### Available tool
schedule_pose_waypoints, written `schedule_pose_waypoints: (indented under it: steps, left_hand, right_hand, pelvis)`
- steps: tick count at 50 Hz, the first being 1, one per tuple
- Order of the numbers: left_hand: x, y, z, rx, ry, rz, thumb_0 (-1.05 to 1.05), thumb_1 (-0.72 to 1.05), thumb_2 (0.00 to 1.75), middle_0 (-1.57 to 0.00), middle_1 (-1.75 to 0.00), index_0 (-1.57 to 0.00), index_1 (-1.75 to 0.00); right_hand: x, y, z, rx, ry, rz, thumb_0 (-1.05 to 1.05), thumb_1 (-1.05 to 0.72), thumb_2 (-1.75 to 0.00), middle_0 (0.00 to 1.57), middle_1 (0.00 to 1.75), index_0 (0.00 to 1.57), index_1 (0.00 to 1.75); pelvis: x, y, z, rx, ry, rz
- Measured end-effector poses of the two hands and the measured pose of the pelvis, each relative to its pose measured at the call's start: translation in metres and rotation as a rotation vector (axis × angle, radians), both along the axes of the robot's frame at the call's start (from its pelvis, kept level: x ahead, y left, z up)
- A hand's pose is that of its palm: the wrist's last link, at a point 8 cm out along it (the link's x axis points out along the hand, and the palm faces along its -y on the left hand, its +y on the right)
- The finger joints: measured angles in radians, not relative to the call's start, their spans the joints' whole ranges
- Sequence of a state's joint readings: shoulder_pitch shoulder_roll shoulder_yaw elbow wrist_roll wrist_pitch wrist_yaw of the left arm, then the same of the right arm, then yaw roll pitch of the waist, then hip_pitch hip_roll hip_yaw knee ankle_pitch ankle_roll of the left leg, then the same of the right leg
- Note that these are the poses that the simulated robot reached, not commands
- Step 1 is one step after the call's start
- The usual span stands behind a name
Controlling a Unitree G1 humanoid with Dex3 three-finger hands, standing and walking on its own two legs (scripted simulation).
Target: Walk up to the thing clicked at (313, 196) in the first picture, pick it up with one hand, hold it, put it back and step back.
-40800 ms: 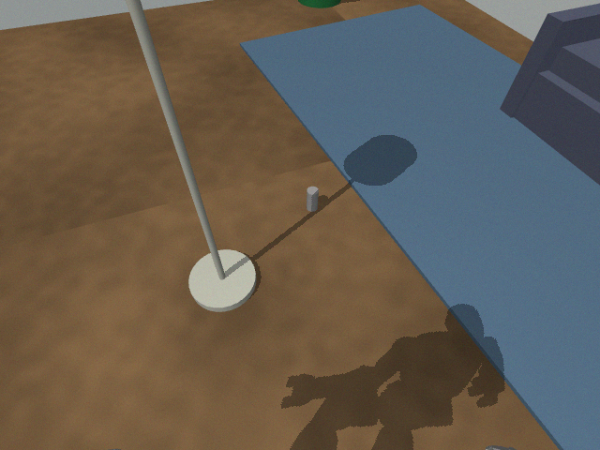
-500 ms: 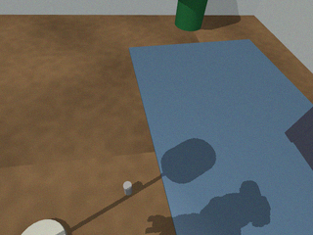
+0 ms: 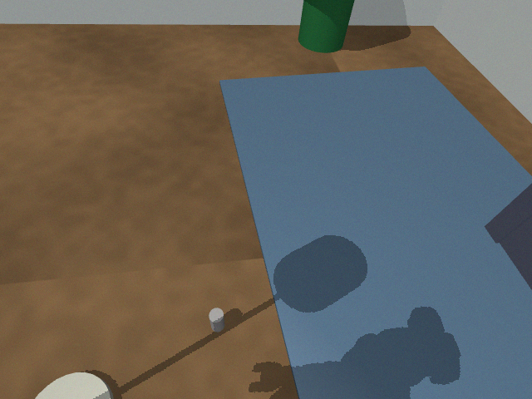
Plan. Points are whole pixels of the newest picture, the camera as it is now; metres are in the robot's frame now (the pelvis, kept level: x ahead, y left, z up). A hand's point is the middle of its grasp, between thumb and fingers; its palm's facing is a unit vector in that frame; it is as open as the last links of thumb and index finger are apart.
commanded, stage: stand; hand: left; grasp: from above
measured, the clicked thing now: (217, 320) +0.44 +0.14 -0.73
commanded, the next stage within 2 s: rise first in 0.40 s
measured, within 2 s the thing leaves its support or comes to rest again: neither
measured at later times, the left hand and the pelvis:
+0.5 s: hand out of the picture +0.04 +0.25 -0.17, palm faces +0.00 -0.95 -0.30, open 7.4 cm; pelvis +0.00 +0.00 +0.00, yaw +0 degrees
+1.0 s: hand out of the picture +0.13 +0.25 -0.21, palm faces -0.06 -0.94 -0.33, open 12.2 cm; pelvis -0.03 +0.00 -0.04, yaw -4 degrees
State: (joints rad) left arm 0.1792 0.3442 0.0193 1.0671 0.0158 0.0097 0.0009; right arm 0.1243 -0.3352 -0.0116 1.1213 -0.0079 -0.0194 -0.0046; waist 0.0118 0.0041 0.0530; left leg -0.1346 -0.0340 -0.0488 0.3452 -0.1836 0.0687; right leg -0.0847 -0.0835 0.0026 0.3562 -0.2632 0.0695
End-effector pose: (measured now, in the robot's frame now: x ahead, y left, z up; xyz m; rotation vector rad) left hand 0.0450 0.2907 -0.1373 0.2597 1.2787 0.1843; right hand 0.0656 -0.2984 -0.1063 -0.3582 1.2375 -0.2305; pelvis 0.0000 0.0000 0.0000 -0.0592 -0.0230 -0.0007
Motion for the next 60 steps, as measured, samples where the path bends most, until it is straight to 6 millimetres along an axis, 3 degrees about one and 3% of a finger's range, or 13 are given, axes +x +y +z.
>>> schedule_pose_waypoints:
  steps: [26,29,36,40,48,60]
  left_hand:
    - [-0.007,0.007,0.000,0.006,0.014,0.010,0.01,0.91,0.90,-0.20,-0.31,-0.20,-0.30]
    - [0.009,0.006,-0.001,0.006,-0.068,0.042,0.01,0.88,0.89,-0.22,-0.34,-0.21,-0.33]
    - [0.085,0.005,-0.018,-0.012,-0.172,-0.004,0.01,0.59,0.81,-0.28,-0.53,-0.28,-0.52]
    - [0.104,0.000,-0.016,-0.008,-0.185,-0.063,0.01,0.33,0.79,-0.30,-0.61,-0.30,-0.61]
    - [0.085,-0.002,-0.031,0.026,-0.061,-0.076,0.01,-0.11,0.77,-0.34,-0.68,-0.33,-0.69]
    - [0.073,0.001,-0.057,0.050,-0.117,-0.132,0.00,-0.30,0.76,-0.36,-0.75,-0.34,-0.76]
  right_hand:
    - [-0.003,0.007,-0.001,0.001,-0.002,0.000,0.00,-0.90,-0.90,0.21,0.31,0.20,0.30]
    - [0.003,0.012,0.001,0.007,-0.081,0.008,0.01,-0.93,-0.90,0.21,0.31,0.20,0.30]
    - [0.005,0.026,-0.002,0.021,-0.193,0.026,0.01,-0.92,-0.90,0.21,0.31,0.20,0.30]
    - [-0.005,0.031,-0.001,0.038,-0.224,-0.005,0.01,-0.92,-0.90,0.21,0.30,0.20,0.30]
    - [-0.001,0.038,-0.006,0.056,-0.283,0.008,0.01,-0.91,-0.89,0.21,0.30,0.20,0.30]
    - [0.037,0.049,-0.032,0.046,-0.393,0.102,0.01,-0.92,-0.90,0.21,0.30,0.20,0.30]
  pelvis:
    - [-0.002,0.004,0.000,0.003,-0.004,0.003]
    - [-0.009,0.003,-0.004,-0.005,0.035,-0.006]
    - [-0.029,-0.003,-0.020,-0.027,0.136,-0.031]
    - [-0.029,-0.001,-0.024,-0.035,0.146,-0.050]
    - [-0.029,0.005,-0.036,-0.042,0.190,-0.064]
    - [-0.035,0.005,-0.075,-0.052,0.267,-0.064]
